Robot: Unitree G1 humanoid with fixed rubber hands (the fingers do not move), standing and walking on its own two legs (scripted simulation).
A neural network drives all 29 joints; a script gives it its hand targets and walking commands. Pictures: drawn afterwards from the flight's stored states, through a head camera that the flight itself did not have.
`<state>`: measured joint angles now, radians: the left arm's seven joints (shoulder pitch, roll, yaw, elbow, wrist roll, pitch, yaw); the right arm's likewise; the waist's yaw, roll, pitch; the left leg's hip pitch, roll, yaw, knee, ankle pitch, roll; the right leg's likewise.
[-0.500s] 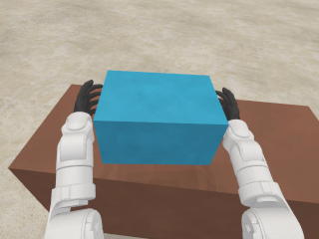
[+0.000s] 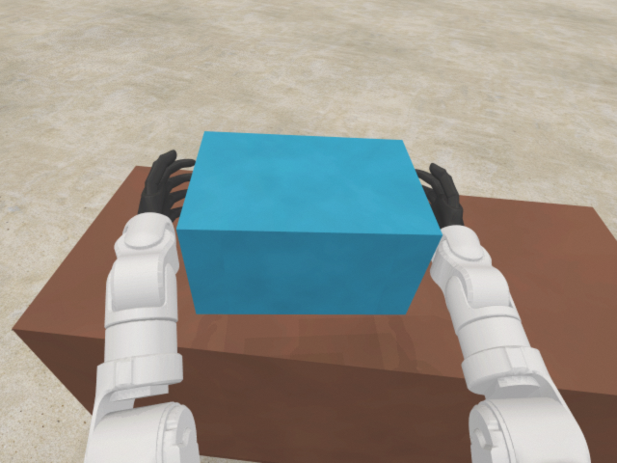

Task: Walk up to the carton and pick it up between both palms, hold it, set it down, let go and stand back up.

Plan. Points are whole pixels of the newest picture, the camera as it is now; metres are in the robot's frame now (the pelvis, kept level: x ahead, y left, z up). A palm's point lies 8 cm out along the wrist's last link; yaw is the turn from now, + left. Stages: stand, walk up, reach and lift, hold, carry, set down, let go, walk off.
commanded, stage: hold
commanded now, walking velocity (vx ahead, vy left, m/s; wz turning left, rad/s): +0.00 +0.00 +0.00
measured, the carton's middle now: (304, 222) +0.38 +0.00 +0.14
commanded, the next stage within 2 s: none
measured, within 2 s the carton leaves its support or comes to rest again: neither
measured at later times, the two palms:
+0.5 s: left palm (148, 212) +0.35 +0.19 +0.18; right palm (442, 218) +0.35 -0.18 +0.16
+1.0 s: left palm (148, 214) +0.35 +0.19 +0.18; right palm (441, 218) +0.35 -0.17 +0.16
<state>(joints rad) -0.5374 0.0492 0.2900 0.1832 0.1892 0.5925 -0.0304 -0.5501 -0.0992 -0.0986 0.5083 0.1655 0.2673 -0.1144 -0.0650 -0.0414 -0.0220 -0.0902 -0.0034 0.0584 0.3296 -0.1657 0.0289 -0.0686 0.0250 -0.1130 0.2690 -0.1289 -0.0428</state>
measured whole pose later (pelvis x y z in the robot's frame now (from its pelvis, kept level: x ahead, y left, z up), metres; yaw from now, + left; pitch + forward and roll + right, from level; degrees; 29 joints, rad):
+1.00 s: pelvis +0.00 -0.01 +0.00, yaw +0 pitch -6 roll +0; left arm -0.53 0.05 0.32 0.10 0.21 0.68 -0.07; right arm -0.56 -0.09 -0.08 0.45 0.18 0.33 -0.14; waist -0.07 -0.05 0.00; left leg -0.05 0.00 0.05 0.33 -0.17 0.02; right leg -0.03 0.03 -0.12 0.27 -0.14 -0.05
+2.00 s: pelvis +0.00 +0.00 +0.00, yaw +0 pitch -6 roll +0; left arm -0.54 0.05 0.32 0.13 0.21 0.67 -0.06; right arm -0.57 -0.09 -0.09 0.49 0.17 0.31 -0.12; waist -0.06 -0.05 0.00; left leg -0.05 0.00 0.05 0.33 -0.17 0.02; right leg -0.03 0.03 -0.12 0.28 -0.14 -0.05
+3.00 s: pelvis +0.00 +0.00 +0.00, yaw +0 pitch -6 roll +0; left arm -0.54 0.05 0.31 0.12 0.21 0.67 -0.05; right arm -0.57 -0.10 -0.09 0.49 0.17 0.31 -0.12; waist -0.06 -0.04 0.00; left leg -0.05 0.00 0.05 0.33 -0.17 0.02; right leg -0.04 0.03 -0.11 0.28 -0.14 -0.05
